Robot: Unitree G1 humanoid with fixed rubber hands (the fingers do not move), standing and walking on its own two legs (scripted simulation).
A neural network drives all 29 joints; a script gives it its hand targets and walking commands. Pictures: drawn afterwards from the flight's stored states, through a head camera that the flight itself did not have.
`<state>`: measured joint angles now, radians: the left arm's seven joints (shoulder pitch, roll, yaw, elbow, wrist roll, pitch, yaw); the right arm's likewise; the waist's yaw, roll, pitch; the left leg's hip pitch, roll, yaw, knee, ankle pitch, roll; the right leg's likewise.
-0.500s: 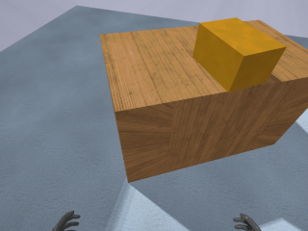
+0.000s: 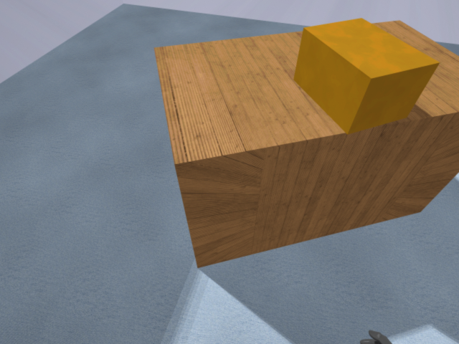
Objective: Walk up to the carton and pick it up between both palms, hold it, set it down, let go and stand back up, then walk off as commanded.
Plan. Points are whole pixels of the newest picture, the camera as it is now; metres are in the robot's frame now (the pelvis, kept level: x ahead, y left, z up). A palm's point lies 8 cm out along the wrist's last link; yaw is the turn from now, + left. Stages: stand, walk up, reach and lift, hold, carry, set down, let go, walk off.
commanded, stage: stand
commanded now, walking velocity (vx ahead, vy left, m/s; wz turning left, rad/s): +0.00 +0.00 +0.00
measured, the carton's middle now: (355, 72) +0.86 -0.36 +0.03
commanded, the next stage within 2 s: none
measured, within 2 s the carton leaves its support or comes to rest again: neither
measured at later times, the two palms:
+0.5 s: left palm out of the picture +0.09 +0.27 -0.09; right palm out of the picture +0.07 -0.30 -0.10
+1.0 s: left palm out of the picture +0.07 +0.27 -0.09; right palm out of the picture +0.06 -0.30 -0.09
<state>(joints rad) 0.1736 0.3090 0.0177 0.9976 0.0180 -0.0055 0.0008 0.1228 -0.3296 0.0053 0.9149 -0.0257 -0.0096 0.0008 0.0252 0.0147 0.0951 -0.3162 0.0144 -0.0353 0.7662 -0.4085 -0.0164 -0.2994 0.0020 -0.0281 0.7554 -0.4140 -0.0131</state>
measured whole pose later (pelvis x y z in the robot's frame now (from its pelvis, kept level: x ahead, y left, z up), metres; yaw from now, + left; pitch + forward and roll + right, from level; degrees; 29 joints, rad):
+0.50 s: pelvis +0.00 -0.02 +0.02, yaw -1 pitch -4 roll +0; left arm 0.09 0.32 0.00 1.10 0.01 -0.01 0.00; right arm 0.12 -0.33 0.00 1.09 -0.02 0.00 0.00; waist 0.00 0.01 0.07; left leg -0.15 0.03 -0.02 0.49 -0.27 -0.04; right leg -0.16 0.02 -0.02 0.51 -0.29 -0.03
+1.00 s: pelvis +0.00 -0.01 +0.03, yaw -2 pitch -3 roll +0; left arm 0.11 0.31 0.01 1.13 0.01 -0.01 0.00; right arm 0.11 -0.31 -0.01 1.12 -0.02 -0.01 0.01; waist 0.00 0.01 0.06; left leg -0.11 0.05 -0.01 0.38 -0.21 -0.04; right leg -0.11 0.03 -0.01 0.38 -0.21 -0.03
